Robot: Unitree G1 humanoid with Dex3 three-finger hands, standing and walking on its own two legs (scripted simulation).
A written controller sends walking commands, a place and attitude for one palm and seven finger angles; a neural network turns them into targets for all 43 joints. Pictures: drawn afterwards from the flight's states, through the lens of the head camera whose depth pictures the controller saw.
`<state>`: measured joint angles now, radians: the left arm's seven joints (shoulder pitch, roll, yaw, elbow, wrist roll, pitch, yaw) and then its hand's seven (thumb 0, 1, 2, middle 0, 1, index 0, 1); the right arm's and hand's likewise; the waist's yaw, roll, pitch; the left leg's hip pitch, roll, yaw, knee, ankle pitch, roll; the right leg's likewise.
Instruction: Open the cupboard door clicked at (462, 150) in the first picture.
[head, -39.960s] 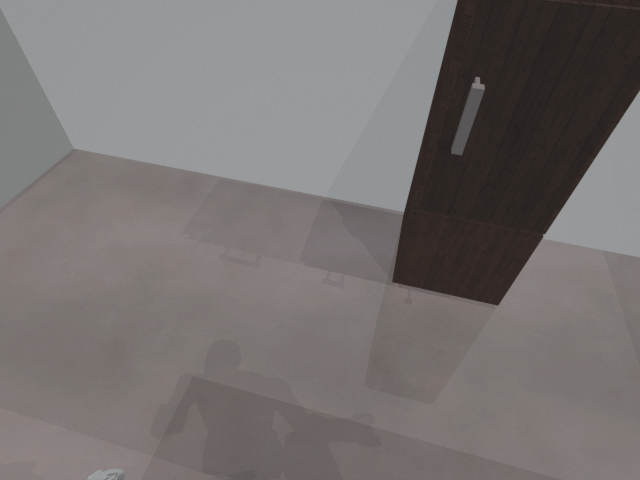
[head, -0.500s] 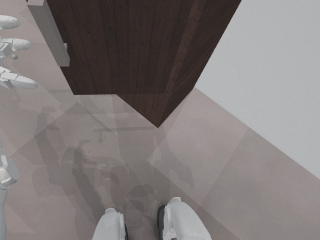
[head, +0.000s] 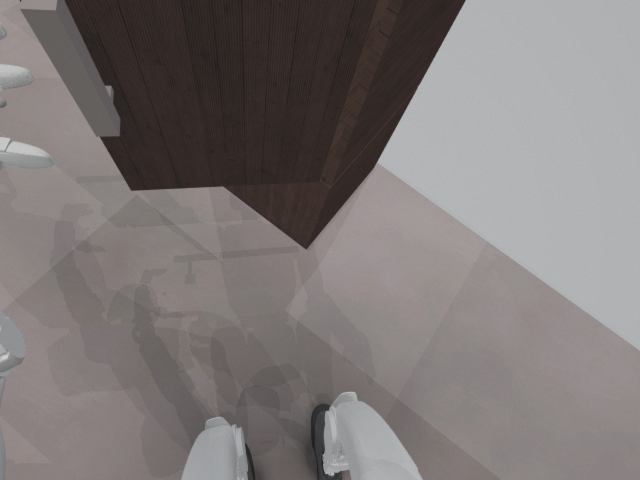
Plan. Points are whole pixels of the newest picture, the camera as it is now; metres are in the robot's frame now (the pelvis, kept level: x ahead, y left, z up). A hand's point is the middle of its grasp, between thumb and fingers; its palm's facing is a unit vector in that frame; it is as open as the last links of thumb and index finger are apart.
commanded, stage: move the hooked fingers beside the handle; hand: left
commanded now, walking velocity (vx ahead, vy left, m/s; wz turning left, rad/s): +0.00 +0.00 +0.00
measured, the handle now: (82, 59) +0.58 +0.21 +0.07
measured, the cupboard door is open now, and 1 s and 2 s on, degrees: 45 45 45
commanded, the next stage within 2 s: slide the fingers in behind the handle in 0.48 s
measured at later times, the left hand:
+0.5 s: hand (6, 108) +0.51 +0.27 +0.07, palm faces +0.03 -1.00 -0.02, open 14.0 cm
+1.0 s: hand (41, 103) +0.52 +0.24 +0.07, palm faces +0.01 -1.00 -0.02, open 14.0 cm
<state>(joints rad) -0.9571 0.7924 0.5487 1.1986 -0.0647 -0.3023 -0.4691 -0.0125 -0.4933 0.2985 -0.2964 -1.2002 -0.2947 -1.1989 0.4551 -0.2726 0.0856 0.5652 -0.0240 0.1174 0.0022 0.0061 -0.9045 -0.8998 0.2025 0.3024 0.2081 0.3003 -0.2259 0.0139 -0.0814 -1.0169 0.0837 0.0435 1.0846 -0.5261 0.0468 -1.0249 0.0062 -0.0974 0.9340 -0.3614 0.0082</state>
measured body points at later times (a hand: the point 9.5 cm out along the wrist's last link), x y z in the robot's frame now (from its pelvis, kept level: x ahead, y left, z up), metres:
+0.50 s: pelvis -0.01 -0.01 +0.00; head +0.16 +0.04 +0.41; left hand +0.51 +0.33 +0.07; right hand +0.00 -0.27 -0.10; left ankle -0.02 +0.08 -0.66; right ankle +0.04 -0.14 -0.66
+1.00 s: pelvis -0.01 +0.00 +0.00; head +0.15 +0.04 +0.41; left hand +0.51 +0.30 +0.07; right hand -0.03 -0.27 -0.09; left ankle -0.02 +0.08 -0.66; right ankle +0.04 -0.14 -0.66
